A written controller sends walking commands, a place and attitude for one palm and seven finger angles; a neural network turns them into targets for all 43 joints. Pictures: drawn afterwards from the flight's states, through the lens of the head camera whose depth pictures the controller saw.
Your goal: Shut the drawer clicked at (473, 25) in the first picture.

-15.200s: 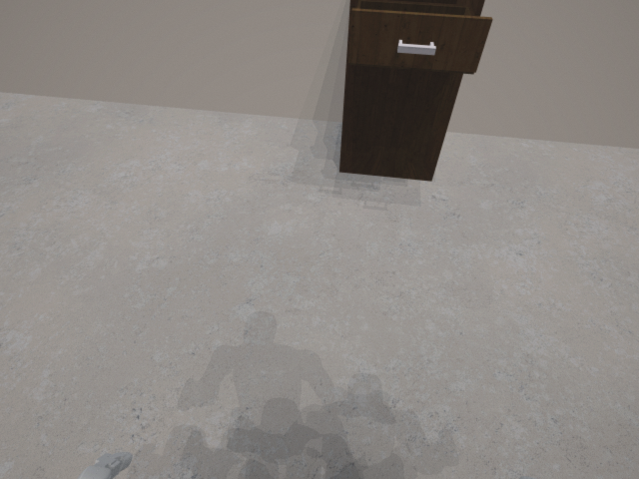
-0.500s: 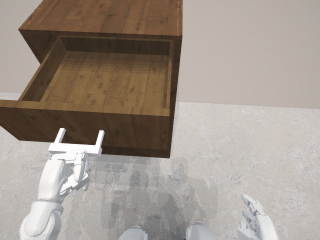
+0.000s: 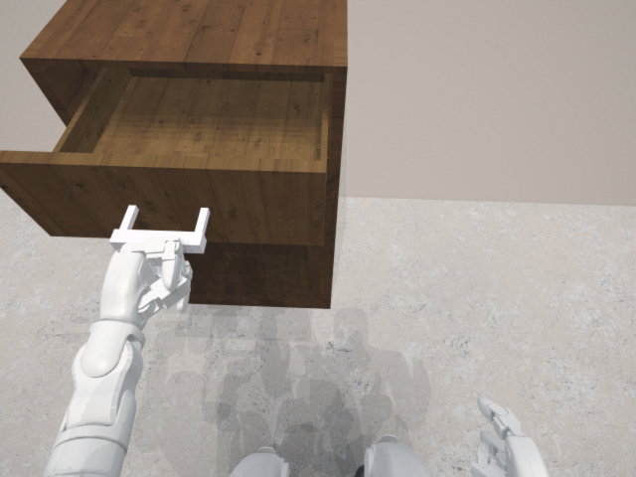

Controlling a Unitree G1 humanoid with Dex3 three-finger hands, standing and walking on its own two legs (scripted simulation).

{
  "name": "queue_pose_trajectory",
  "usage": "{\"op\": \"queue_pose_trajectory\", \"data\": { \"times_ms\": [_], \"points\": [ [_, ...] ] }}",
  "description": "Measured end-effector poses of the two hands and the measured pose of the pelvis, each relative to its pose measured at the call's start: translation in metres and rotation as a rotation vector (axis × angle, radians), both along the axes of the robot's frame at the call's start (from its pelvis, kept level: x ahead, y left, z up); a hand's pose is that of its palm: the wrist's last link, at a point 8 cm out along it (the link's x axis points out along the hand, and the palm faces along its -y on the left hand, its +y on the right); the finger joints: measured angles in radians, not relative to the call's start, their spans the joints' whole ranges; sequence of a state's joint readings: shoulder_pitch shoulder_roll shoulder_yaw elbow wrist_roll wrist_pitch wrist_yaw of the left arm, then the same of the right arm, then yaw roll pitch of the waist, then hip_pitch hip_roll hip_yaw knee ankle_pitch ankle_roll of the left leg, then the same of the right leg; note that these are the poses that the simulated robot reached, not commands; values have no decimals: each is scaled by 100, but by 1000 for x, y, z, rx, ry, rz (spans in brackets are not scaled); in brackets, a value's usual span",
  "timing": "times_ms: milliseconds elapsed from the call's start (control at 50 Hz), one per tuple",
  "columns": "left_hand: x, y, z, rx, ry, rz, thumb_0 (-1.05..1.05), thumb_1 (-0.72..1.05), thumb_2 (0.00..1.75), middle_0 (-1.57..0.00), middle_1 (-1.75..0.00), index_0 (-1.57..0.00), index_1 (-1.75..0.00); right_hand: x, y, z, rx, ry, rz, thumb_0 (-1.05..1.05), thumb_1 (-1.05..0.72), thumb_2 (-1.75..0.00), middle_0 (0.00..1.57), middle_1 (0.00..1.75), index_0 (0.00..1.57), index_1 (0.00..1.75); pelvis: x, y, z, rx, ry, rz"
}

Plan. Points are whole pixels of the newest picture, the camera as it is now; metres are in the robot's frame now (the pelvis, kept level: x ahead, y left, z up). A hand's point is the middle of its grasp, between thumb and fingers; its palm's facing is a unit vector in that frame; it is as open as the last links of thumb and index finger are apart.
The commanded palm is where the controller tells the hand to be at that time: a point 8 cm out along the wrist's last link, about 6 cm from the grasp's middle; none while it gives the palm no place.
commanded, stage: push the drawer shut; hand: left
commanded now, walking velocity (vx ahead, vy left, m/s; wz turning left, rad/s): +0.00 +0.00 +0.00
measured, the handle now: (163, 228) +0.41 +0.22 +0.05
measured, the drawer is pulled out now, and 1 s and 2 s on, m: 0.19 0.07 0.00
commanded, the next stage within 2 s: none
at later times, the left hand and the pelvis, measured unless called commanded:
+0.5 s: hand (189, 242) +0.39 +0.18 +0.05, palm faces -0.03 -1.00 -0.06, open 3.1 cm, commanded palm +0.37 +0.23 +0.05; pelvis +0.01 +0.00 +0.00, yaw -1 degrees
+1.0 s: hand (200, 206) +0.45 +0.18 +0.05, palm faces -0.03 -1.00 -0.05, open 3.2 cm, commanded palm +0.43 +0.23 +0.05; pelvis +0.00 +0.01 -0.01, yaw -2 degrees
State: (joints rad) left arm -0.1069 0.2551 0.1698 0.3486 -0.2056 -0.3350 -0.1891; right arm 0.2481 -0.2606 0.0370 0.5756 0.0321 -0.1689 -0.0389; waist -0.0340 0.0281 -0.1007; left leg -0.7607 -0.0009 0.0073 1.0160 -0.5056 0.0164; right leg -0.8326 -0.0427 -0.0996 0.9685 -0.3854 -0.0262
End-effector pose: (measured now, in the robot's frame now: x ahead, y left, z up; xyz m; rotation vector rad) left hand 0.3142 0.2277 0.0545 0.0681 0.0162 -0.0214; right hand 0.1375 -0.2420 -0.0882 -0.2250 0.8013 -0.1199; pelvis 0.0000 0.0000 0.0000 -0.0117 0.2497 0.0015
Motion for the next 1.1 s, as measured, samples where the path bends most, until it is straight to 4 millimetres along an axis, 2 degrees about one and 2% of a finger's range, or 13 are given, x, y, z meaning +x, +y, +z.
{"op": "queue_pose_trajectory", "data": {
  "times_ms": [200,580,1100],
  "points": [
    [23,2,-2,3,-2,0,0,86,92,-140,-160,-140,-160,-15,-9,-6,-13,91,-28,1,-90,-90,21,30,20,30,4,-1,2,3,14,-5],
    [67,7,-2,-12,4,-9,0,81,89,-140,-160,-140,-160,-37,-11,-12,-13,186,-70,1,-90,-90,21,30,20,30,5,0,2,1,32,-17],
    [126,1,1,-22,-1,-3,4,84,91,-140,-160,-140,-160,-105,-11,-26,-21,377,-129,1,-90,-90,21,30,20,30,-6,6,-7,-3,83,-28]
  ]
}}
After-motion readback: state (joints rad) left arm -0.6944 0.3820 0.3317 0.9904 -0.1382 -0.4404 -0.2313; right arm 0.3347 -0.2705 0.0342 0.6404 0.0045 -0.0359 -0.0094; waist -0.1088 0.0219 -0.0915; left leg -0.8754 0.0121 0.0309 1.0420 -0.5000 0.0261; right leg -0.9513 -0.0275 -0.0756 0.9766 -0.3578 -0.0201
